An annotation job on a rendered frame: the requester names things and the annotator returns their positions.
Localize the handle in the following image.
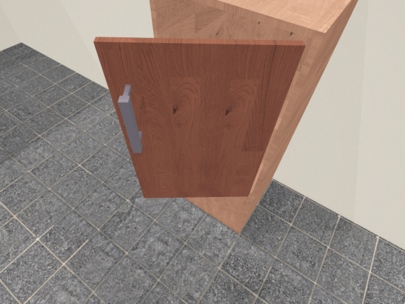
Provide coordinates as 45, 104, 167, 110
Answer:
118, 85, 142, 153

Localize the cupboard door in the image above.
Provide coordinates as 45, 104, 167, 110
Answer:
94, 37, 306, 198

